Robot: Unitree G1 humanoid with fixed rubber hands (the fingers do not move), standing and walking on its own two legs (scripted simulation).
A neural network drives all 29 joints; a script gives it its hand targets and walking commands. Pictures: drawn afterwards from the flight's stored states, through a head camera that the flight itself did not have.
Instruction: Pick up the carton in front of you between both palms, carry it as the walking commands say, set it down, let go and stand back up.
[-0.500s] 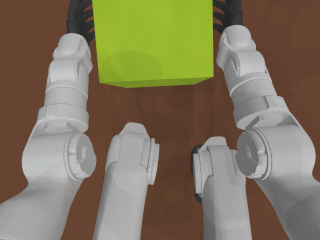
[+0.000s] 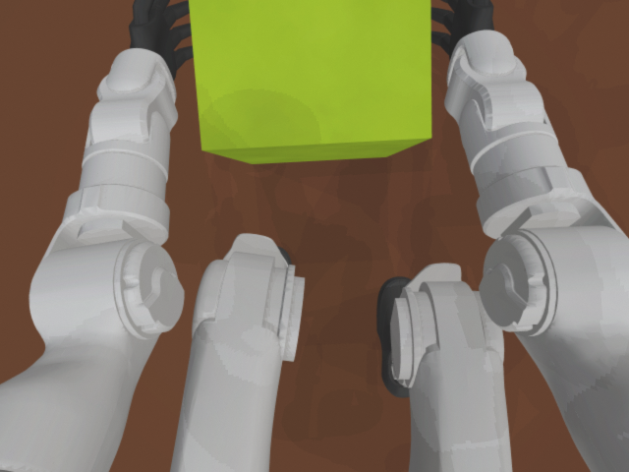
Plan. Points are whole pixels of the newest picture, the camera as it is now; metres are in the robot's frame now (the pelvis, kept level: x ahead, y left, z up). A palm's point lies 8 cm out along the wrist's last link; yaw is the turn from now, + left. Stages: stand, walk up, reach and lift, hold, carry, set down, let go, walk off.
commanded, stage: set down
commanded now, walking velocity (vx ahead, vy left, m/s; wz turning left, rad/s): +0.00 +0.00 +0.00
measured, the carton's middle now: (313, 69) +0.51 +0.09 -0.25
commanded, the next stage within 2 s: let go in 1.50 s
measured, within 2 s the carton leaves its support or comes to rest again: neither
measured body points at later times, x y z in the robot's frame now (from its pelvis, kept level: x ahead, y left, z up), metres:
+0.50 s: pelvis +0.00 +0.01 -0.01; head +0.37 +0.04 +0.24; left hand +0.50 +0.31 -0.19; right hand +0.56 -0.08 -0.19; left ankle +0.12 +0.13 -0.34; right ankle +0.10 -0.11 -0.34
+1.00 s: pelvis +0.01 +0.01 +0.10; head +0.33 +0.05 +0.40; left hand +0.51 +0.31 -0.02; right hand +0.57 -0.08 -0.02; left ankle +0.12 +0.13 -0.34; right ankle +0.10 -0.11 -0.34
